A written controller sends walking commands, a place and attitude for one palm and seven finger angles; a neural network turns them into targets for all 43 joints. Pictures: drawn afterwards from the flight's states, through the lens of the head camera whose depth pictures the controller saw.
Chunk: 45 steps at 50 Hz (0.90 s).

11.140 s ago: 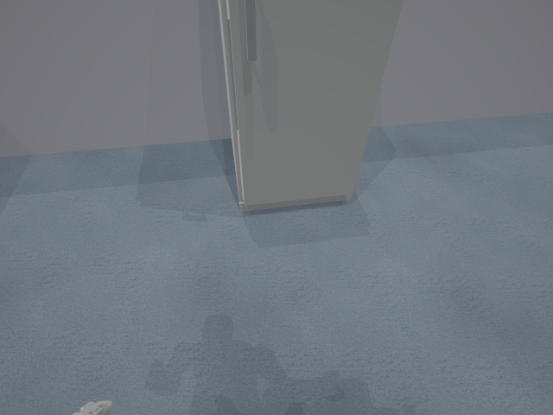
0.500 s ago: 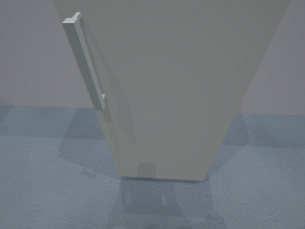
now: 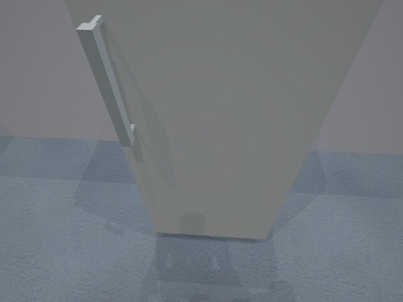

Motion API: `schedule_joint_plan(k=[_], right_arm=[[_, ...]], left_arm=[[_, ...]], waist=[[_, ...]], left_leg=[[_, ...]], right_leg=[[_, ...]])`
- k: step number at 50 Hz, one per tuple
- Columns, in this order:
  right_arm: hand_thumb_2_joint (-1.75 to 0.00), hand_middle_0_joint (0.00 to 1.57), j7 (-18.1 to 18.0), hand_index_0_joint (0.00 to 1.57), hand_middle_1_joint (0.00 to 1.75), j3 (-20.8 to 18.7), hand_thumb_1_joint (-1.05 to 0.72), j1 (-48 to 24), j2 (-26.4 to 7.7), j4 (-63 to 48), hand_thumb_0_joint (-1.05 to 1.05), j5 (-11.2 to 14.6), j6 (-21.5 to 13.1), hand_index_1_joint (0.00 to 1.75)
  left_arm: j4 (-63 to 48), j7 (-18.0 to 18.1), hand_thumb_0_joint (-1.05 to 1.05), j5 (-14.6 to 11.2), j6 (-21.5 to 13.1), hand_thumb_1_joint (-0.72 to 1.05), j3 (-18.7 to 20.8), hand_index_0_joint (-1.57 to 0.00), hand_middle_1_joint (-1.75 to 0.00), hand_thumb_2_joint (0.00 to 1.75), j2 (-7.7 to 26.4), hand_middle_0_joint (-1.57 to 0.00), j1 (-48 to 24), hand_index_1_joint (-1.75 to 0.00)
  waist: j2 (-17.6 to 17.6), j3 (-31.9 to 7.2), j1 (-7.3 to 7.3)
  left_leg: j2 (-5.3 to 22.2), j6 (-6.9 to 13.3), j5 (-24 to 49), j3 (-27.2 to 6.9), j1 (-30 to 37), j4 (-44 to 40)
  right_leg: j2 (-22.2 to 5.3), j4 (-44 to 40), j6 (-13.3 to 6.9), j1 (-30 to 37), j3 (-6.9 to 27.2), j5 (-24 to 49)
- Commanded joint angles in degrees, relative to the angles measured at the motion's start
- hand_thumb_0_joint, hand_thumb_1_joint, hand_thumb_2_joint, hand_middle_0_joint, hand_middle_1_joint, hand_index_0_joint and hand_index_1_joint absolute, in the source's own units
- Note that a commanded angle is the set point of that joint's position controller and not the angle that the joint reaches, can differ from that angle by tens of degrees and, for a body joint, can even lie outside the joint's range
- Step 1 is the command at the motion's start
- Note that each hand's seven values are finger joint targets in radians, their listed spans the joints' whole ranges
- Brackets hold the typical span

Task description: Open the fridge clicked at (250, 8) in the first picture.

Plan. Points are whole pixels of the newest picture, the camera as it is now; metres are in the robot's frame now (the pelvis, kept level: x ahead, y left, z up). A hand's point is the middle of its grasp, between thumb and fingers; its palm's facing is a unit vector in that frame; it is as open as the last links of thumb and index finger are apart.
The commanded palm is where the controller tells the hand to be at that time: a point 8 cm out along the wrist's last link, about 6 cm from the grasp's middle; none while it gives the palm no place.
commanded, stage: look again from close up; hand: left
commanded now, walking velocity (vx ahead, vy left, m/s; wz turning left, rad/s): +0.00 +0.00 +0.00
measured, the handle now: (115, 90) +0.49 +0.22 +0.17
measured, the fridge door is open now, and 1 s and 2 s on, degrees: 0 0 0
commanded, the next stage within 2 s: raise the hand to about handle height in 0.52 s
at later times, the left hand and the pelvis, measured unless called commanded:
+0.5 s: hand out of the picture +0.01 +0.18 -0.17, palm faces +0.04 -0.98 -0.21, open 7.4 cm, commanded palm none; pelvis +0.00 +0.00 +0.00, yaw +0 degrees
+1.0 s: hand (111, 276) +0.17 +0.18 -0.01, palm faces -0.07 -1.00 +0.02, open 8.3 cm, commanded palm +0.13 +0.26 -0.01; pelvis -0.03 +0.02 -0.04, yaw -1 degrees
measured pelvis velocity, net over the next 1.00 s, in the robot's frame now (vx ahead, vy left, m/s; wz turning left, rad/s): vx -0.03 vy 0.02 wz -0.02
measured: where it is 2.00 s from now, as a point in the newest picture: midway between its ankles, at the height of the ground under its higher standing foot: outside the picture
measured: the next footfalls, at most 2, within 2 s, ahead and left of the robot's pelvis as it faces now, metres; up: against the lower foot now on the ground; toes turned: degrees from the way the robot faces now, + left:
none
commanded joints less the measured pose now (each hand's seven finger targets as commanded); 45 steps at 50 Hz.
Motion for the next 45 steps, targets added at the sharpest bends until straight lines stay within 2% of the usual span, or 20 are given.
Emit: schedule_joint_plan(k=[1,23,27,30,31,32,33,34,35,36,37,38,39,40,41,42,43,44,45], right_arm=[[-0.9,0.2,-0.5,0.2,0.3,-0.6,-0.9,4.2,-4.9,-1.2,0.0,0.2,-0.4,0.3],[-0.9,0.2,-0.7,0.2,0.3,-0.8,-0.9,4.7,-4.5,-1.0,0.0,0.2,-0.6,0.3],[-0.9,0.2,-0.7,0.2,0.3,-0.8,-0.9,4.3,-5.2,-1.1,0.0,0.2,-0.5,0.3],[-0.9,0.2,-0.7,0.2,0.3,-0.8,-0.9,4.5,-5.1,-1.2,0.0,0.2,-0.6,0.3],[-0.9,0.2,-0.2,0.2,0.3,-1.4,-0.9,-2.5,-6.2,-4.5,0.0,1.0,-1.2,0.3],[-0.9,0.2,-2.9,0.2,0.3,-2.0,-0.9,-2.1,-16.7,-25.3,0.0,4.0,-10.0,0.3],[-0.9,0.2,-4.6,0.2,0.3,0.2,-0.9,-7.6,-10.6,-23.6,0.0,4.1,-14.1,0.3],[-0.9,0.2,-4.6,0.2,0.3,-0.9,-0.9,-5.5,-12.3,-22.2,0.0,2.4,-16.0,0.3],[-0.9,0.2,-4.4,0.2,0.3,-0.9,-0.9,-5.1,-8.8,-20.9,0.0,4.0,-16.4,0.3],[-0.9,0.2,-4.1,0.2,0.3,-1.6,-0.9,-5.8,-11.6,-24.5,0.0,5.2,-17.1,0.3],[-0.9,0.2,-4.3,0.2,0.3,-2.6,-0.9,-5.9,-12.9,-26.5,0.0,4.5,-18.0,0.3],[-0.9,0.2,-4.3,0.2,0.3,-3.1,-0.9,-6.3,-12.9,-28.4,0.0,3.7,-18.9,0.3],[-0.9,0.2,-3.9,0.2,0.3,-4.0,-0.9,-5.4,-12.8,-28.8,0.0,3.0,-19.1,0.3],[-0.9,0.2,-3.2,0.2,0.3,-4.3,-0.9,-6.3,-12.5,-30.3,0.0,2.6,-19.2,0.3],[-0.9,0.2,-2.3,0.2,0.3,-4.5,-0.9,-7.1,-12.7,-32.1,0.0,2.3,-19.1,0.3],[-0.9,0.2,-1.3,0.2,0.3,-5.2,-0.9,-8.0,-12.9,-33.8,0.0,2.1,-18.8,0.3],[-0.9,0.2,0.4,0.2,0.3,-6.1,-0.9,-8.5,-13.7,-35.8,0.0,2.3,-18.1,0.3],[-0.9,0.2,1.4,0.2,0.3,-5.8,-0.9,-9.8,-14.3,-38.5,0.0,2.2,-17.7,0.3],[-0.9,0.2,1.7,0.2,0.3,-6.3,-0.9,-11.1,-14.7,-40.0,0.0,2.6,-17.1,0.3]], left_arm=[[-1.6,0.3,0.0,-0.1,-0.7,0.9,1.3,-0.2,-0.3,0.9,6.9,-0.2,2.8,-0.3],[-1.8,0.3,0.0,0.1,-0.6,0.9,1.4,-0.2,-0.3,0.9,6.6,-0.2,3.0,-0.3],[-1.8,0.2,0.0,0.0,-0.5,0.9,1.5,-0.2,-0.3,0.9,6.9,-0.2,2.8,-0.3],[-1.9,0.2,0.0,0.0,-0.5,0.9,1.5,-0.2,-0.3,0.9,6.9,-0.2,2.9,-0.3],[1.0,2.7,0.0,0.4,-1.6,0.9,1.5,-0.2,-0.3,0.9,7.3,-0.2,10.2,-0.3],[-85.8,1.1,0.0,-12.9,-14.8,0.88,6.2,-0.2,-0.32,0.89,18.8,-0.2,-34.8,-0.32],[-82.0,4.3,0.0,-9.8,-13.3,0.85,11.1,-0.2,-0.33,0.88,23.0,-0.2,-25.3,-0.33],[-71.4,5.3,0.0,-8.4,-10.7,0.83,4.0,-0.21,-0.34,0.87,12.2,-0.21,-9.5,-0.34],[-56.6,5.5,0.0,-9.1,-4.6,0.81,-1.4,-0.21,-0.36,0.86,-0.4,-0.21,7.2,-0.36],[-66.9,4.4,0.0,-12.4,-5.5,0.78,-0.2,-0.21,-0.37,0.85,0.7,-0.21,0.3,-0.37],[-69.8,3.2,0.0,-12.2,-8.5,0.76,1.5,-0.21,-0.39,0.84,3.6,-0.21,-1.3,-0.39],[-67.2,2.0,0.0,-11.7,-11.8,0.74,2.7,-0.21,-0.4,0.83,3.9,-0.21,-0.3,-0.4],[-60.8,0.4,0.0,-11.8,-14.6,0.71,5.1,-0.21,-0.42,0.82,4.1,-0.21,4.3,-0.42],[-54.5,-2.4,0.0,-13.0,-17.5,0.69,5.3,-0.22,-0.43,0.81,1.2,-0.22,13.0,-0.43],[-52.0,-5.8,0.0,-14.4,-21.3,0.67,4.9,-0.22,-0.45,0.8,-0.5,-0.22,17.8,-0.45],[-52.5,-9.5,0.0,-15.7,-25.3,0.64,7.3,-0.22,-0.47,0.79,0.6,-0.22,22.3,-0.47],[-50.7,-13.6,0.0,-16.4,-27.9,0.62,11.3,-0.22,-0.48,0.78,3.5,-0.22,27.5,-0.48],[-53.2,-17.9,0.0,-17.3,-30.2,0.6,10.7,-0.22,-0.5,0.77,4.0,-0.22,26.6,-0.5],[-53.3,-20.3,0.0,-16.6,-30.3,0.57,13.8,-0.22,-0.51,0.76,7.8,-0.22,25.7,-0.51]], waist=[[-1.5,1.0,0.08],[-0.7,0.7,0.27],[-0.5,1.5,0.33],[-0.3,0.4,0.32],[-4.3,-1.2,3.29],[8.9,-28.0,-4.77],[15.2,-20.2,-1.19],[15.2,-20.2,-0.79],[5.4,-9.9,-1.14],[0.3,-4.9,-1.74],[-4.9,-4.4,-2.54],[-10.2,-1.5,-2.64],[-16.0,-0.5,-1.86],[-20.6,2.1,0.25],[-23.3,2.4,1.19],[-22.4,0.2,2.5],[-15.1,-2.0,4.25],[-11.3,-4.8,3.59],[-7.6,-7.4,3.8]], left_leg=[[4.3,1.9,5.8,-3.4,-6.0,-4.0],[4.7,2.1,8.2,-4.1,-5.8,-4.4],[4.5,2.1,6.5,-4.2,-6.4,-4.6],[4.7,2.1,8.1,-4.4,-6.0,-4.5],[4.7,0.6,6.4,0.1,-9.5,10.6],[-1.9,2.7,11.1,-1.9,3.8,0.9],[-1.3,2.5,11.2,0.8,4.0,0.8],[-1.3,2.0,9.9,-0.2,-0.3,-0.5],[-0.3,2.2,8.1,-2.4,-5.8,-0.3],[-0.3,2.4,4.5,-4.2,-7.7,0.5],[-0.7,2.6,1.0,-3.5,-8.8,2.6],[-1.5,2.8,-1.0,-3.1,-11.7,5.0],[-1.9,2.5,-2.5,-3.0,-15.8,7.6],[-2.0,1.9,-4.4,-3.2,-21.6,10.0],[-2.3,1.5,-5.1,-3.1,-25.6,12.6],[-2.8,1.0,-4.8,-2.5,-27.9,14.9],[-3.4,0.5,-2.7,-1.7,-26.7,16.2],[-4.2,0.4,-1.2,-1.1,-26.8,18.1],[-4.4,0.6,0.0,-0.2,-27.9,19.9]], right_leg=[[-8.2,-5.6,-0.1,3.0,9.6,5.7],[-7.8,-4.7,-0.1,3.9,8.7,8.0],[-7.9,-5.3,0.0,3.0,9.0,4.3],[-7.9,-4.7,0.0,3.9,8.6,6.7],[-11.8,-2.4,4.1,5.1,12.6,41.2],[-6.9,0.9,2.0,10.6,11.3,24.8],[-3.4,1.2,1.4,7.4,10.7,12.7],[-2.8,2.1,0.9,6.5,6.2,5.4],[-2.0,0.6,1.4,1.3,5.1,3.5],[-2.4,0.3,2.4,-2.2,4.4,-0.1],[-2.5,-0.6,3.1,-5.8,4.3,-6.0],[-2.7,-1.1,3.4,-8.9,4.9,-10.9],[-2.5,-0.5,3.7,-12.1,5.6,-15.5],[-2.6,1.6,3.8,-14.1,5.9,-18.9],[-2.9,3.3,3.9,-15.1,7.1,-19.6],[-3.0,5.4,3.7,-13.6,8.0,-17.4],[-3.0,8.4,2.4,-11.2,7.7,-11.6],[-3.6,10.8,2.0,-9.7,7.4,-5.8],[-4.0,12.6,1.6,-9.4,8.0,-2.0]])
